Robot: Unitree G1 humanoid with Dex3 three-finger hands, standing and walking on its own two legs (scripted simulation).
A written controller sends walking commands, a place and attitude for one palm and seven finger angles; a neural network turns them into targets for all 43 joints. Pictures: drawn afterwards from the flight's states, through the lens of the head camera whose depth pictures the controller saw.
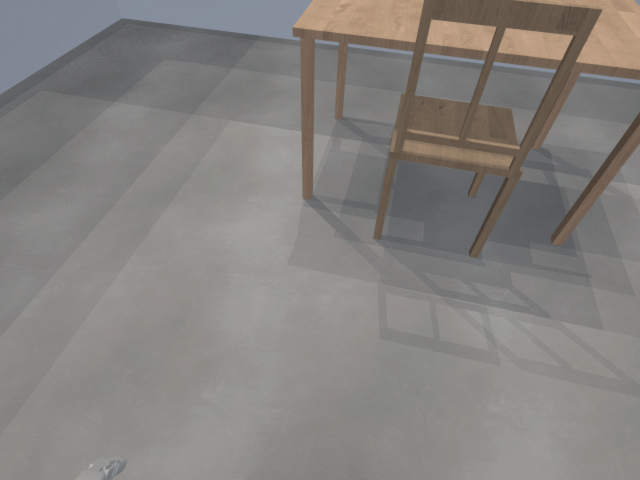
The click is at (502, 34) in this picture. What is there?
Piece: chair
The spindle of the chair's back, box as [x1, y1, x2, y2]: [459, 27, 505, 140]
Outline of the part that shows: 505,28 496,28 459,135 459,139 464,140 466,137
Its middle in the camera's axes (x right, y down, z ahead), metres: +0.46 -0.43 +1.11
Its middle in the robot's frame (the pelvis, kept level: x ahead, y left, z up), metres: +1.13 -0.41 -0.06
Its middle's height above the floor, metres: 0.71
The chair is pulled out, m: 0.00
